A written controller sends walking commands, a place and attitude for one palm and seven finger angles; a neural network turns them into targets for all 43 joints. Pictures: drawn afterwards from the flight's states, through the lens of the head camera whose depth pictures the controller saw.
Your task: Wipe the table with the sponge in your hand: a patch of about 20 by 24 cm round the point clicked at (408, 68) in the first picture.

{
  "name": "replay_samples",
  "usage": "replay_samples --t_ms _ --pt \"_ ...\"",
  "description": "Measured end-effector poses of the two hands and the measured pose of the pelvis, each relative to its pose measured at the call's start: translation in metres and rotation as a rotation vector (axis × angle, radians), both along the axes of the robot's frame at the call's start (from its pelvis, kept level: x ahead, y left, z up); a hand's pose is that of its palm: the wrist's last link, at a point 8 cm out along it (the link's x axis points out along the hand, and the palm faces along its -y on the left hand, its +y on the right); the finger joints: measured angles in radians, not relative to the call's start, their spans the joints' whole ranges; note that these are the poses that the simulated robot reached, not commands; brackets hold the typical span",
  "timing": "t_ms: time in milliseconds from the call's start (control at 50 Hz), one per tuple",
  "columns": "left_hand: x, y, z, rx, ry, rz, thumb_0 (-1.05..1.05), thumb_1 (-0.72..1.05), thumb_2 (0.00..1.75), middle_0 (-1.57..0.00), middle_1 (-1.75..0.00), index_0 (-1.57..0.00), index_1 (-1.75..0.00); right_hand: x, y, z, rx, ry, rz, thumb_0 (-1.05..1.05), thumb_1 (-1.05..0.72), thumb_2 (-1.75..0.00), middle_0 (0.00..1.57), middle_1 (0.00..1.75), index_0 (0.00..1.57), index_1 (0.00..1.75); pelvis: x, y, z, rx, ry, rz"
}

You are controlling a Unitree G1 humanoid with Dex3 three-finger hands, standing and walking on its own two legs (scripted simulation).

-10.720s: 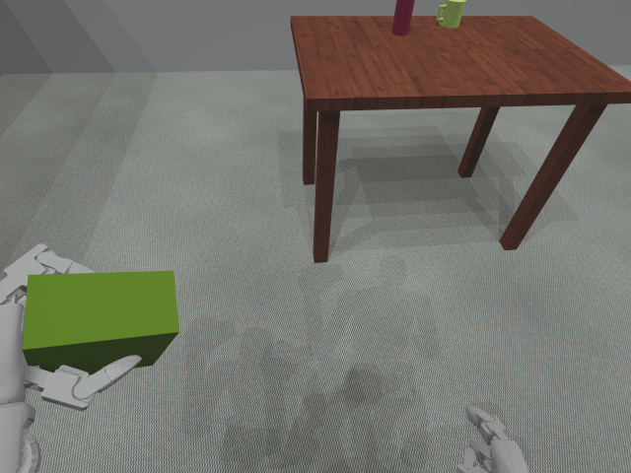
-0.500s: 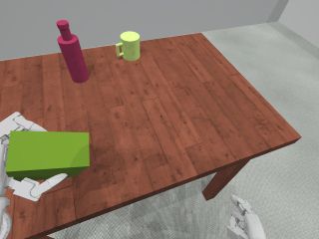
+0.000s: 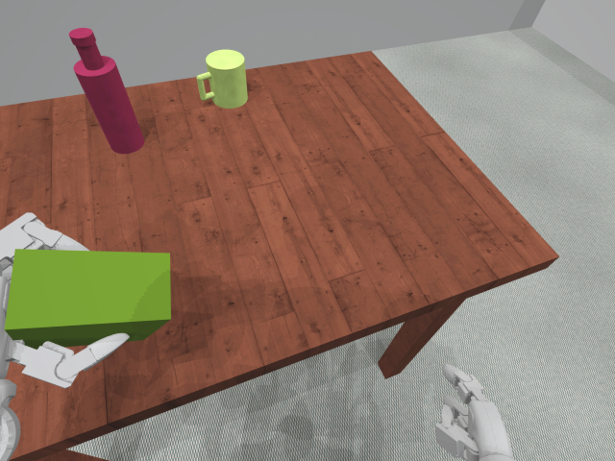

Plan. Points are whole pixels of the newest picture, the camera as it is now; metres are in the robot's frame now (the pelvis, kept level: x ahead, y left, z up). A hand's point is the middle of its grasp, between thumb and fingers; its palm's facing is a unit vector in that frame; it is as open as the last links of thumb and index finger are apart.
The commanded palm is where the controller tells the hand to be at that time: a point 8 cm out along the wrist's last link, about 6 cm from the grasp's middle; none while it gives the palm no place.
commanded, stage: come to a stop and stand still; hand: left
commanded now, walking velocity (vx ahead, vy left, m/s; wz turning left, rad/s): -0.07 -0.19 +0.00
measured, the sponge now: (113, 303) +0.24 +0.21 +0.14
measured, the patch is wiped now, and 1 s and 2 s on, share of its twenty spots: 0.00 0.00 0.00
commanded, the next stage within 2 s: look again from close up in 1.00 s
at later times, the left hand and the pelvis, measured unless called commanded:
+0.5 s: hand (17, 260) +0.25 +0.29 +0.17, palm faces +0.42 -0.77 -0.47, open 10.1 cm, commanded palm +0.17 +0.29 +0.18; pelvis +0.01 +0.01 +0.00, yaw -1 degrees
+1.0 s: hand out of the picture +0.21 +0.30 +0.16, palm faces +0.41 -0.86 -0.31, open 10.1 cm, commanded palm +0.15 +0.33 +0.18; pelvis -0.01 +0.05 +0.00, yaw +0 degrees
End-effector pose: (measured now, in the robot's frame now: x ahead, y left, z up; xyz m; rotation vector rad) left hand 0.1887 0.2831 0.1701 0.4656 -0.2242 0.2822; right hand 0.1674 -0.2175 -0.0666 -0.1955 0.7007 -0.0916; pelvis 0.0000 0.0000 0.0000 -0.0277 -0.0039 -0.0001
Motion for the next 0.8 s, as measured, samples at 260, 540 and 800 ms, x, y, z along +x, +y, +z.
replay_samples --t_ms 260,540,800 --pt "0.002 -0.021 0.0 0.011 0.035 0.006 -0.01 -0.49 1.01 -0.73 -1.35 -0.73 -1.35 -0.004 -0.037 -0.008 -0.032 0.03 -0.051 0.01 -0.9 -0.9 0.2 0.3 0.2 0.3 0.006 -0.016 -0.003 -0.002 0.007 0.009" --pt "0.024 0.049 0.014 0.056 -0.097 0.096 -0.01 -0.49 1.01 -0.73 -1.35 -0.73 -1.35 -0.001 0.002 -0.003 -0.053 0.017 0.012 0.01 -0.9 -0.9 0.2 0.3 0.2 0.3 0.005 0.018 0.0 0.014 0.0 -0.024" --pt "-0.006 0.06 -0.001 0.014 -0.097 0.004 -0.01 -0.49 1.01 -0.73 -1.35 -0.73 -1.35 -0.001 0.06 0.007 -0.034 -0.031 0.047 0.01 -0.9 -0.9 0.2 0.3 0.2 0.3 -0.004 0.048 -0.002 0.009 -0.018 -0.006"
